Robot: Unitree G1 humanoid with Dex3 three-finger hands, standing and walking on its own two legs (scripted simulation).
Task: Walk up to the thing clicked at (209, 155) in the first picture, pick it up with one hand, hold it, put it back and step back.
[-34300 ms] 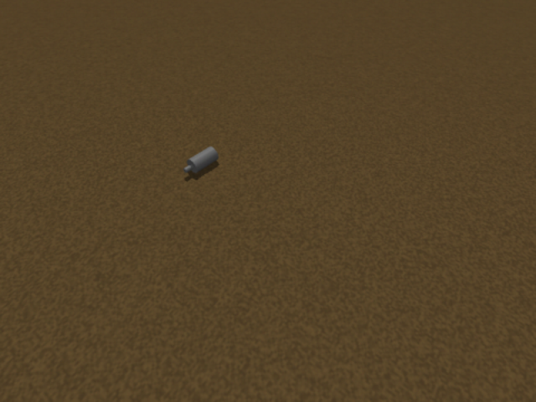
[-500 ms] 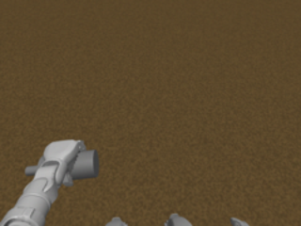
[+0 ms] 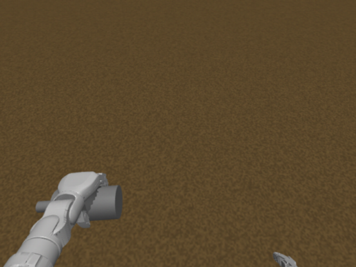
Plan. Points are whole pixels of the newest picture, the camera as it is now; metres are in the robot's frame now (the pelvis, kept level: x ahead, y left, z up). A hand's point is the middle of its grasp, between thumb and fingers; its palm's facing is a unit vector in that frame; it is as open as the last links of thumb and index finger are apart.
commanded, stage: hold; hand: left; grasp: from above
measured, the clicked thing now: (79, 204) +0.31 +0.25 -0.08
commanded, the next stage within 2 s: crouch in 1.64 s
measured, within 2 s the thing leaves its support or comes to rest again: neither
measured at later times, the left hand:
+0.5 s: hand (83, 206) +0.29 +0.22 -0.03, palm faces -0.46 -0.04 -0.89, open 11.0 cm
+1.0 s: hand (85, 208) +0.27 +0.20 -0.01, palm faces -0.44 -0.03 -0.90, open 11.0 cm
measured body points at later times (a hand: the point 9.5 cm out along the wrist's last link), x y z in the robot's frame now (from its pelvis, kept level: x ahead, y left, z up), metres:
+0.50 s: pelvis -0.01 +0.00 +0.01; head +0.00 -0.02 +0.46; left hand +0.30 +0.22 +0.02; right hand +0.12 -0.27 -0.10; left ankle +0.00 +0.12 -0.72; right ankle +0.00 -0.14 -0.72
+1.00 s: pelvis -0.02 -0.01 +0.02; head -0.02 -0.04 +0.47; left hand +0.29 +0.20 +0.04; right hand +0.13 -0.27 -0.09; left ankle +0.00 +0.12 -0.72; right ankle +0.00 -0.14 -0.72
